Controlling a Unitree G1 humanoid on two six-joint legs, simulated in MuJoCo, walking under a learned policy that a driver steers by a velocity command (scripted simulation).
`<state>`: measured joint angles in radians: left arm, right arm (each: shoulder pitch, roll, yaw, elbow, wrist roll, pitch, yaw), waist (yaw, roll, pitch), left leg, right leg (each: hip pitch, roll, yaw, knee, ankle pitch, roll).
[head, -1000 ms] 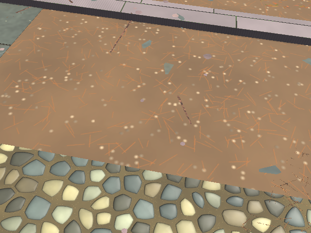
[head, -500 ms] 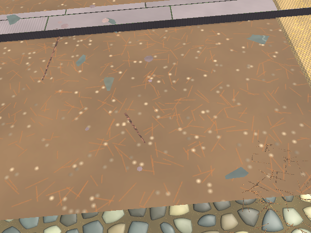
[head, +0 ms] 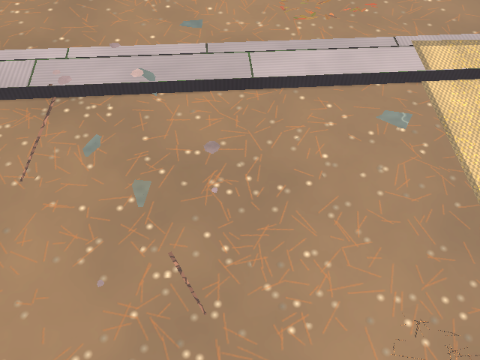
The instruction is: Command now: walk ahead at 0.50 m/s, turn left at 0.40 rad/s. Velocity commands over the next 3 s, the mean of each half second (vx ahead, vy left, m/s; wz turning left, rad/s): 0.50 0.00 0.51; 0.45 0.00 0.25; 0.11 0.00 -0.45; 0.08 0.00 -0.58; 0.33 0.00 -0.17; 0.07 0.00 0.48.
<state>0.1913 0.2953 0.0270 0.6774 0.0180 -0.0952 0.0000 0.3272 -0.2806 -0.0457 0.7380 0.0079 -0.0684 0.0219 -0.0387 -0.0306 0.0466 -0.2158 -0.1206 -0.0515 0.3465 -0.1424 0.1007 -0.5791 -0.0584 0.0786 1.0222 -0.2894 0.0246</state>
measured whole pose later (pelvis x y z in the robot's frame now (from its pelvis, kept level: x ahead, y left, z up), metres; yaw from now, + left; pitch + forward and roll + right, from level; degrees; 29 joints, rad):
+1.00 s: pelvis +0.51 +0.13 +0.00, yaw +24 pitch +1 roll +1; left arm 0.21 0.32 0.05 0.80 -0.02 -0.05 0.00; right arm 0.26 -0.26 -0.05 0.72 -0.02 -0.07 0.02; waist -0.01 -0.04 0.06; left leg -0.18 -0.05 0.09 0.34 -0.18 0.08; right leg -0.62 -0.08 0.05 1.05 -0.26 0.04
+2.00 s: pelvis +0.67 +0.20 +0.00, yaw -11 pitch +2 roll -1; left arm 0.20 0.30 0.08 0.62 -0.02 0.05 -0.01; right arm 0.24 -0.27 -0.07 0.72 0.01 -0.01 -0.04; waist -0.04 -0.01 0.00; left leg -0.19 0.07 0.10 0.39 -0.23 0.00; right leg -0.45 -0.03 0.00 0.85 -0.38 0.06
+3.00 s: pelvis +0.94 +0.05 -0.02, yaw +3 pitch +2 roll +0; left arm 0.20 0.29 0.04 0.67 0.00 -0.02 0.03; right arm 0.15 -0.32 -0.08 0.63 0.02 0.05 -0.02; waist -0.02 0.02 0.03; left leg -0.42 -0.15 -0.20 0.56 -0.16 0.03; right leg -0.37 0.01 0.10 0.56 -0.22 0.04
